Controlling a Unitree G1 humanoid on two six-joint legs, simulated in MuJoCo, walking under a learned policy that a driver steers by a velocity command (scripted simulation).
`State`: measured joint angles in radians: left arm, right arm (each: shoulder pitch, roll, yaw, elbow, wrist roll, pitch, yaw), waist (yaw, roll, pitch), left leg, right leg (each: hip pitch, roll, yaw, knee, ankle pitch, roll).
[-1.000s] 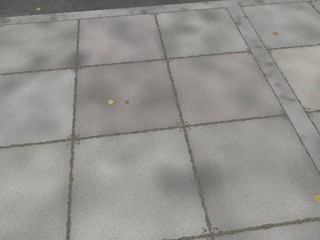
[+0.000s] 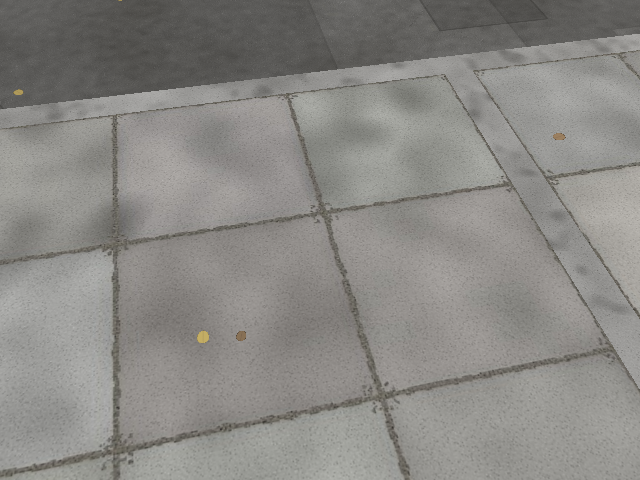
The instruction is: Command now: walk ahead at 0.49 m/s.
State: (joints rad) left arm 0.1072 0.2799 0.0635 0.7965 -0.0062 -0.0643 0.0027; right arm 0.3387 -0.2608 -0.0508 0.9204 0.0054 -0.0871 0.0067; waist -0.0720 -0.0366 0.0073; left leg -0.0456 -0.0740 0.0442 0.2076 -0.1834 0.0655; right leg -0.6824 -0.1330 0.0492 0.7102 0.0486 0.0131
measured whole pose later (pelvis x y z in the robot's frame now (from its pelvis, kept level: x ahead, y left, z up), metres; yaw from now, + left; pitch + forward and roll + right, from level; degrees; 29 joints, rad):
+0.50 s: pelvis +0.28 -0.07 +0.00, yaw +6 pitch +0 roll -2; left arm 0.30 0.25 0.06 0.92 0.02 -0.10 0.00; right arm 0.18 -0.29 -0.07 0.86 0.03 -0.04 0.00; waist 0.04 0.05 0.02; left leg -0.70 0.11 -0.09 0.91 -0.05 0.01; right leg -0.04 0.05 -0.17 0.23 -0.20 -0.05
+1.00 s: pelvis +0.56 +0.04 +0.00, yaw +20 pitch +1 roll +0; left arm 0.10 0.30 0.06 0.81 0.00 -0.09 0.00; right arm 0.30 -0.25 -0.06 0.81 0.00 -0.07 0.01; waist -0.04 -0.03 0.04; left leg -0.15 -0.11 -0.03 0.30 -0.17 0.11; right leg -0.66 -0.14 0.05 0.92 -0.16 0.03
